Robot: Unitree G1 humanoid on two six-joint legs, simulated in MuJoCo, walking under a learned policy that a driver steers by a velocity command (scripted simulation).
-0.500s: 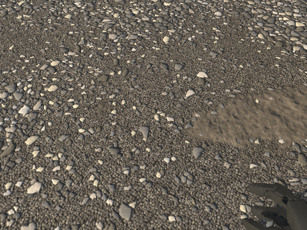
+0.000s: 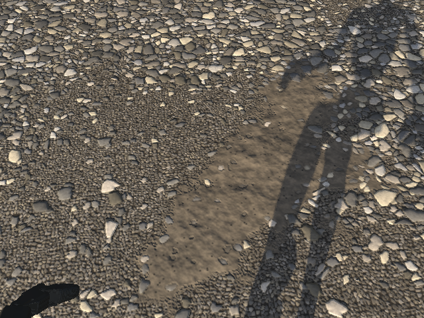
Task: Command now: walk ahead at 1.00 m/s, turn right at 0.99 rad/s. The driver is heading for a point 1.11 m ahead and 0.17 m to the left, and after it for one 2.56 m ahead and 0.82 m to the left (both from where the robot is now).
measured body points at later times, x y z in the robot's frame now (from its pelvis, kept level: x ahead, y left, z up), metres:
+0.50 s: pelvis +0.45 -0.03 +0.00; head +0.46 -0.03 +0.45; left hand +0.52 +0.22 -0.12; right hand +0.58 -0.31 -0.10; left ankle +0.71 +0.11 -0.64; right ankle +0.31 -0.08 -0.73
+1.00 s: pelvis +0.94 -0.02 +0.01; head +0.96 +0.01 +0.46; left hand +1.16 +0.26 -0.02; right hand +1.02 -0.28 -0.11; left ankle +0.80 +0.03 -0.73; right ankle +1.21 -0.14 -0.68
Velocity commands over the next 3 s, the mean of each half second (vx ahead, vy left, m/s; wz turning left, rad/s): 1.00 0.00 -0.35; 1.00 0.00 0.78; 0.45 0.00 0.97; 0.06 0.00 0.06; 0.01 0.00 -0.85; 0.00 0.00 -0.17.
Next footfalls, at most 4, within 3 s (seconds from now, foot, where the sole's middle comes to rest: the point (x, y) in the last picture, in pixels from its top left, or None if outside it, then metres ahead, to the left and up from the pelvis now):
0.18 right None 0.35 -0.09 -0.76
0.64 left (192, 221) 0.84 0.03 -0.77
1.08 right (210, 131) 1.28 -0.08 -0.77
1.50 left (136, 132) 1.31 0.23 -0.77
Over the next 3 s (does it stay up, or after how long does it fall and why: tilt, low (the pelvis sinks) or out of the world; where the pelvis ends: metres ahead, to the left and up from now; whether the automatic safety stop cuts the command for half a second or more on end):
stays up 1.40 0.06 0.01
